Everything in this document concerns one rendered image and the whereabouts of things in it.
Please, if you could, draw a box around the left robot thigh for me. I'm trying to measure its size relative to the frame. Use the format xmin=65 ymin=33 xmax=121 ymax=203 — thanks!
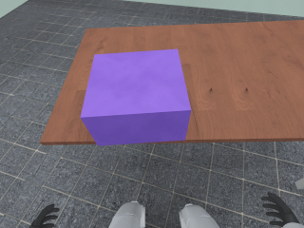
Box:
xmin=108 ymin=202 xmax=145 ymax=228

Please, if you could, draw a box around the table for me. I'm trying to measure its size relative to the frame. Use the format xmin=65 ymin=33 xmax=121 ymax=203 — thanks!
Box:
xmin=39 ymin=20 xmax=304 ymax=189

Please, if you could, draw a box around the carton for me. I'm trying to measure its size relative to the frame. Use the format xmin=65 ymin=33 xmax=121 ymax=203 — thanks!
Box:
xmin=80 ymin=48 xmax=191 ymax=146

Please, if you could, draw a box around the robot thigh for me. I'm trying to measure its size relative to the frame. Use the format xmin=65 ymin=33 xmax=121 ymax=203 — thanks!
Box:
xmin=179 ymin=204 xmax=219 ymax=228
xmin=108 ymin=202 xmax=145 ymax=228

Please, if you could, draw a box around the right robot thigh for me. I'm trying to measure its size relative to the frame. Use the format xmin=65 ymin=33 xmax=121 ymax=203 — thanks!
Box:
xmin=179 ymin=204 xmax=219 ymax=228

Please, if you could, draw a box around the robot left hand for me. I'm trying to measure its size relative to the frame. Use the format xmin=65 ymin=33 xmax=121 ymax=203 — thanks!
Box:
xmin=29 ymin=203 xmax=60 ymax=228

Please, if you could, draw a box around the robot right hand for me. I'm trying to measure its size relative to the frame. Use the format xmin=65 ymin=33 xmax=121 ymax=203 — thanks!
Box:
xmin=261 ymin=192 xmax=300 ymax=227

